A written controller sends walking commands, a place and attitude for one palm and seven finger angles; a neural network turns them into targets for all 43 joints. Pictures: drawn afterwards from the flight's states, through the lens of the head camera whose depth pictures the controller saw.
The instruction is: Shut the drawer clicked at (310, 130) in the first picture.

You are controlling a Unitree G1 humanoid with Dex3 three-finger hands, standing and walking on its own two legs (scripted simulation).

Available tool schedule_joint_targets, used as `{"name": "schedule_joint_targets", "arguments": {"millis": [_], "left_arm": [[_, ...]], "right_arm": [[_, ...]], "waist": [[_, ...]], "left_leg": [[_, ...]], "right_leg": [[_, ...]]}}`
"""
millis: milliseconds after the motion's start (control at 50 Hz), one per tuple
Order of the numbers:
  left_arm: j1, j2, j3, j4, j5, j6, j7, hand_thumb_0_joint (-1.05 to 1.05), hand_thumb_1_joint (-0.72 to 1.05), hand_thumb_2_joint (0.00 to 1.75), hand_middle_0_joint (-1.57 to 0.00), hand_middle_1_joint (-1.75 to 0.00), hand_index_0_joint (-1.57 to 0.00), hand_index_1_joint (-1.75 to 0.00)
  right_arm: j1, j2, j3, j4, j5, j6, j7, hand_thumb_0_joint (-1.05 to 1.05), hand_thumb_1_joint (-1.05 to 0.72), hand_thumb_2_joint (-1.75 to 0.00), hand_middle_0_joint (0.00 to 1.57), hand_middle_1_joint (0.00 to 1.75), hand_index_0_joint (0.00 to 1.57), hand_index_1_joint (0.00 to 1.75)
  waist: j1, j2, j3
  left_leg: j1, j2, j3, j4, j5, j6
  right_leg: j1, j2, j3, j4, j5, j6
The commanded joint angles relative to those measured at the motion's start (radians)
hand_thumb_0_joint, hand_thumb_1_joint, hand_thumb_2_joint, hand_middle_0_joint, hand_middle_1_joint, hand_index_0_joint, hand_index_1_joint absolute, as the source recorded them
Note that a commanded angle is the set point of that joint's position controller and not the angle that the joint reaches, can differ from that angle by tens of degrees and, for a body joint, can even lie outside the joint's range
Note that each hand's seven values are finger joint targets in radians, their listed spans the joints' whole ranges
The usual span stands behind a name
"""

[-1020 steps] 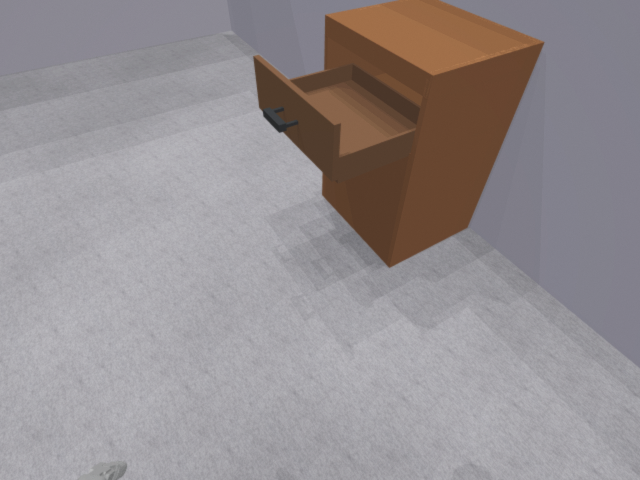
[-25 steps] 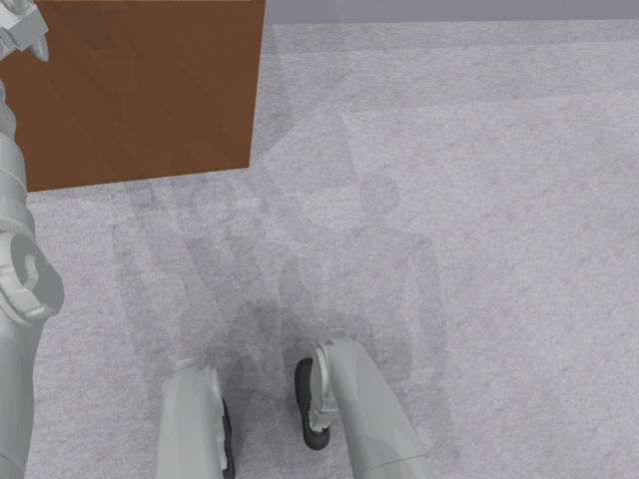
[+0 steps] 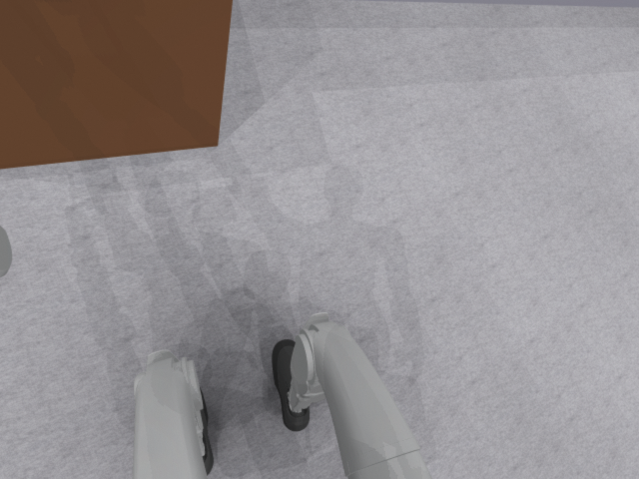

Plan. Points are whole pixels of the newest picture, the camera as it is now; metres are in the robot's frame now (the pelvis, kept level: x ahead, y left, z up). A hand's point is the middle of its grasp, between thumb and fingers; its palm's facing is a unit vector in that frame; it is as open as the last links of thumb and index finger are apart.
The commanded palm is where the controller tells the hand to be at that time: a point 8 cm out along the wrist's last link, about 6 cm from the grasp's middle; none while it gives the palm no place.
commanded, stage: pull the fist back off the drawer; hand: left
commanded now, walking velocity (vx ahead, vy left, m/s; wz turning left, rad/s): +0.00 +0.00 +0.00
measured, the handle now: out of the picture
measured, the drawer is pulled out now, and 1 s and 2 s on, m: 0.00 0.00 0.00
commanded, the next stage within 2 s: draw the hand back to the body in 0.50 s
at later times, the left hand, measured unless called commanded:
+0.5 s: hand out of the picture +0.62 +0.22 +0.06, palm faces +0.11 -0.99 -0.03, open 3.2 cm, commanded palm +0.59 +0.22 +0.07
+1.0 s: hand out of the picture +0.49 +0.23 +0.16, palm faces +0.14 -0.99 -0.05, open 3.3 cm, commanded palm +0.45 +0.26 +0.17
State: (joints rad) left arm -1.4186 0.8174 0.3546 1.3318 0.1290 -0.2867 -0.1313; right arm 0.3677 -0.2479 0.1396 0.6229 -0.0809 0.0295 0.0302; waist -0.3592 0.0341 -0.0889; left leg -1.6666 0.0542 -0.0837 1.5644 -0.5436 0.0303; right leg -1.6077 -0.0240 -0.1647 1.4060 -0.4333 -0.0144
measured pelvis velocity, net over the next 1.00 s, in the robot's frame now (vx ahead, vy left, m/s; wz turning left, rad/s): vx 0.09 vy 0.00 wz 0.06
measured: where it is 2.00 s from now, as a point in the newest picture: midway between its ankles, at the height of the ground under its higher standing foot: (246, 422)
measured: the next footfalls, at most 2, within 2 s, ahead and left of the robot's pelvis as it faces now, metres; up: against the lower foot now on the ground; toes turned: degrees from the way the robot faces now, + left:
none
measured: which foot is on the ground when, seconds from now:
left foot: down 0.00-1.00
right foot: down 0.00-1.00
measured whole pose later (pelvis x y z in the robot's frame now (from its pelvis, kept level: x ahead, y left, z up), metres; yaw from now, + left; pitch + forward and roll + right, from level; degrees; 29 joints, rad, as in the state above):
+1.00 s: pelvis +0.09 +0.00 +0.12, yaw +4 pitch +22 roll -4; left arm -0.36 0.33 0.28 0.52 -0.17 -0.32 -0.12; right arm 0.29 -0.24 0.02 0.55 0.03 0.04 0.03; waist -0.09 0.03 -0.14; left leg -0.91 0.05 -0.01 1.06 -0.53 0.02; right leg -0.91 -0.01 -0.10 0.96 -0.44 0.00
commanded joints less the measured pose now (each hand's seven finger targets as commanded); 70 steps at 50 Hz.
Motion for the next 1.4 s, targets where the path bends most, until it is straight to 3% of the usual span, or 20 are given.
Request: {"name": "schedule_joint_targets", "arguments": {"millis": [0, 180, 380, 540, 580, 620, 680, 760, 800, 860, 980, 1000, 1040, 1080, 1100, 1120, 1140, 1180, 1220, 1380], "left_arm": [[-0.575, 0.156, 0.034, -0.275, -0.025, -0.063, 0.019, 0.00, 0.90, 0.90, -1.40, -1.60, -1.40, -1.60], [-0.389, 0.173, 0.108, -0.338, -0.051, -0.060, 0.000, 0.00, 0.90, 0.90, -1.40, -1.60, -1.40, -1.60], [-0.114, 0.059, 0.121, -0.452, -0.106, -0.093, -0.003, 0.00, 0.90, 0.90, -1.40, -1.60, -1.40, -1.60], [-0.085, -0.067, 0.066, -0.486, -0.135, -0.159, 0.008, 0.00, 0.90, 0.90, -1.40, -1.60, -1.40, -1.60], [-0.053, -0.054, 0.079, -0.455, -0.133, -0.170, 0.009, 0.00, 0.90, 0.90, -1.40, -1.60, -1.40, -1.60], [0.082, -0.038, 0.110, -0.586, -0.151, -0.174, 0.006, 0.00, 0.90, 0.90, -1.40, -1.60, -1.40, -1.60], [0.315, -0.092, 0.083, -0.785, -0.197, -0.136, -0.006, 0.00, 0.90, 0.90, -1.40, -1.60, -1.40, -1.60], [0.522, -0.171, 0.048, -0.985, -0.275, -0.066, -0.005, 0.00, 0.90, 0.90, -1.40, -1.60, -1.40, -1.60], [0.599, -0.189, 0.050, -1.056, -0.296, -0.066, 0.014, 0.00, 0.90, 0.90, -1.40, -1.60, -1.40, -1.60], [0.681, -0.265, 0.004, -1.036, -0.313, -0.090, 0.031, 0.00, 0.90, 0.90, -1.40, -1.60, -1.40, -1.60], [0.849, -0.379, -0.118, -1.038, -0.323, -0.109, -0.024, 0.00, 0.90, 0.90, -1.40, -1.60, -1.40, -1.60], [0.881, -0.386, -0.118, -1.033, -0.332, -0.099, -0.034, 0.00, 0.90, 0.90, -1.40, -1.60, -1.40, -1.60], [0.957, -0.353, -0.080, -1.064, -0.350, -0.086, -0.044, 0.00, 0.90, 0.90, -1.40, -1.60, -1.40, -1.60], [1.003, -0.331, -0.056, -1.158, -0.367, -0.080, -0.045, 0.00, 0.90, 0.90, -1.40, -1.60, -1.40, -1.60], [1.070, -0.237, -0.090, -1.187, -0.228, -0.005, 0.056, 0.00, 0.90, 0.90, -1.40, -1.60, -1.40, -1.60], [1.094, -0.317, -0.129, -1.281, -0.226, 0.037, 0.109, 0.00, 0.90, 0.90, -1.40, -1.60, -1.40, -1.60], [1.144, -0.332, -0.146, -1.300, -0.213, 0.073, 0.149, 0.00, 0.90, 0.90, -1.40, -1.60, -1.40, -1.60], [1.192, -0.310, -0.133, -1.349, -0.203, 0.123, 0.205, 0.00, 0.90, 0.90, -1.40, -1.60, -1.40, -1.60], [1.187, -0.310, -0.136, -1.418, -0.194, 0.150, 0.238, 0.00, 0.90, 0.90, -1.40, -1.60, -1.40, -1.60], [1.420, -0.359, -0.149, -1.565, -0.188, 0.203, 0.260, 0.00, 0.90, 0.90, -1.40, -1.60, -1.40, -1.60]], "right_arm": [[0.254, -0.250, -0.079, -0.003, -0.002, -0.001, -0.016, 0.00, -0.90, -0.90, 0.20, 0.30, 0.20, 0.30], [0.258, -0.241, -0.093, -0.024, 0.007, 0.005, -0.003, 0.00, -0.90, -0.90, 0.20, 0.30, 0.20, 0.30], [0.232, -0.225, -0.126, -0.044, 0.015, 0.030, 0.017, 0.00, -0.90, -0.90, 0.20, 0.30, 0.20, 0.30], [0.221, -0.213, -0.154, -0.017, 0.013, 0.052, 0.022, 0.00, -0.90, -0.90, 0.20, 0.30, 0.20, 0.30], [0.216, -0.212, -0.152, -0.017, 0.012, 0.060, 0.022, 0.00, -0.90, -0.90, 0.20, 0.30, 0.20, 0.30], [0.206, -0.211, -0.163, -0.063, 0.021, 0.073, 0.028, 0.00, -0.90, -0.90, 0.20, 0.30, 0.20, 0.30], [0.173, -0.197, -0.178, -0.117, 0.051, 0.081, 0.037, 0.00, -0.90, -0.90, 0.20, 0.30, 0.20, 0.30], [0.118, -0.179, -0.183, -0.148, 0.093, 0.060, 0.022, 0.00, -0.90, -0.90, 0.20, 0.30, 0.20, 0.30], [0.101, -0.169, -0.182, -0.151, 0.100, 0.035, 0.005, 0.00, -0.90, -0.90, 0.20, 0.30, 0.20, 0.30], [0.077, -0.156, -0.181, -0.133, 0.104, 0.003, -0.014, 0.00, -0.90, -0.90, 0.20, 0.30, 0.20, 0.30], [0.021, -0.154, -0.183, -0.145, 0.118, -0.022, -0.027, 0.00, -0.90, -0.90, 0.20, 0.30, 0.20, 0.30], [0.011, -0.154, -0.181, -0.150, 0.120, -0.022, -0.028, 0.00, -0.90, -0.90, 0.20, 0.30, 0.20, 0.30], [-0.019, -0.156, -0.181, -0.175, 0.125, -0.025, -0.035, 0.00, -0.90, -0.90, 0.20, 0.30, 0.20, 0.30], [-0.048, -0.150, -0.178, -0.203, 0.128, -0.034, -0.042, 0.00, -0.90, -0.90, 0.20, 0.30, 0.20, 0.30], [-0.103, -0.134, -0.183, -0.213, 0.129, 0.001, -0.058, 0.00, -0.90, -0.90, 0.20, 0.30, 0.20, 0.30], [-0.111, -0.113, -0.178, -0.249, 0.129, 0.005, -0.069, 0.00, -0.90, -0.90, 0.20, 0.30, 0.20, 0.30], [-0.127, -0.113, -0.174, -0.248, 0.129, 0.007, -0.077, 0.00, -0.90, -0.90, 0.20, 0.30, 0.20, 0.30], [-0.161, -0.115, -0.161, -0.256, 0.129, 0.008, -0.097, 0.00, -0.90, -0.90, 0.20, 0.30, 0.20, 0.30], [-0.192, -0.112, -0.153, -0.256, 0.129, -0.002, -0.112, 0.00, -0.90, -0.90, 0.20, 0.30, 0.20, 0.30], [-0.259, -0.099, -0.131, -0.224, 0.119, -0.078, -0.121, 0.00, -0.90, -0.90, 0.20, 0.30, 0.20, 0.30]], "waist": [[-0.050, 0.410, -0.625], [0.022, 0.371, -0.670], [0.088, 0.308, -0.701], [0.077, 0.275, -0.679], [0.089, 0.273, -0.666], [0.155, 0.295, -0.781], [0.206, 0.288, -0.872], [0.215, 0.135, -0.756], [0.229, 0.128, -0.717], [0.222, 0.058, -0.562], [0.243, 0.119, -0.401], [0.247, 0.082, -0.376], [0.274, 0.041, -0.366], [0.298, 0.075, -0.376], [0.353, 0.104, -0.437], [0.325, 0.102, -0.396], [0.329, 0.088, -0.349], [0.331, 0.007, -0.264], [0.329, 0.022, -0.224], [0.369, 0.011, -0.083]], "left_leg": [[0.578, -0.009, -0.092, -0.241, 0.055, 0.006], [0.603, -0.001, -0.078, -0.254, 0.137, 0.001], [0.709, 0.003, -0.054, -0.271, 0.340, -0.009], [0.823, 0.003, -0.057, -0.268, 0.520, -0.024], [0.812, 0.001, -0.053, -0.269, 0.533, -0.026], [0.909, -0.004, -0.038, -0.305, 0.641, -0.033], [1.027, -0.007, -0.025, -0.366, 0.785, -0.041], [0.991, -0.015, 0.013, -0.469, 0.682, -0.016], [0.995, -0.022, 0.033, -0.509, 0.646, -0.014], [0.968, -0.028, 0.059, -0.564, 0.542, -0.011], [1.096, -0.030, 0.066, -0.659, 0.566, -0.020], [1.107, -0.030, 0.066, -0.675, 0.556, -0.019], [1.094, -0.036, 0.069, -0.707, 0.523, -0.017], [1.128, -0.040, 0.072, -0.733, 0.544, -0.017], [1.227, -0.041, 0.075, -0.799, 0.585, -0.019], [1.267, -0.038, 0.073, -0.825, 0.586, -0.022], [1.276, -0.033, 0.078, -0.848, 0.557, -0.020], [1.268, -0.028, 0.071, -0.901, 0.503, -0.014], [1.310, -0.030, 0.074, -0.948, 0.462, -0.011], [1.463, -0.030, 0.079, -1.086, 0.502, -0.008]], "right_leg": [[0.239, 0.059, 0.080, -0.151, -0.020, -0.014], [0.307, 0.063, 0.079, -0.150, 0.008, -0.015], [0.392, 0.062, 0.082, -0.173, 0.112, -0.014], [0.391, 0.057, 0.077, -0.188, 0.215, -0.010], [0.402, 0.055, 0.079, -0.183, 0.225, -0.013], [0.523, 0.055, 0.088, -0.207, 0.301, -0.014], [0.683, 0.057, 0.096, -0.263, 0.421, -0.012], [0.871, 0.062, 0.102, -0.374, 0.485, 0.006], [0.933, 0.059, 0.113, -0.409, 0.502, 0.009], [0.971, 0.058, 0.113, -0.463, 0.454, 0.013], [0.989, 0.052, 0.099, -0.537, 0.408, -0.001], [1.005, 0.053, 0.095, -0.553, 0.406, 0.001], [1.079, 0.048, 0.098, -0.573, 0.412, 0.001], [1.135, 0.041, 0.101, -0.586, 0.441, -0.002], [1.217, 0.011, 0.132, -0.632, 0.422, -0.020], [1.211, 0.010, 0.121, -0.661, 0.423, -0.015], [1.229, 0.008, 0.121, -0.688, 0.409, -0.014], [1.270, 0.010, 0.114, -0.731, 0.395, -0.014], [1.309, 0.005, 0.116, -0.774, 0.378, -0.013], [1.427, 0.007, 0.109, -0.916, 0.394, -0.014]]}}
